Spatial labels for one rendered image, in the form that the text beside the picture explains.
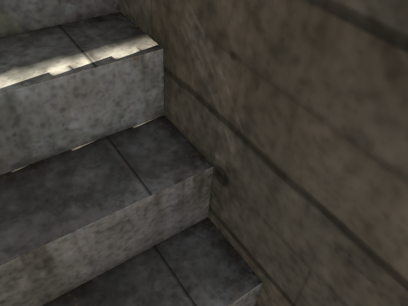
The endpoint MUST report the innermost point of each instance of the stairs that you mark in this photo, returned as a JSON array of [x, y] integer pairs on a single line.
[[103, 201]]

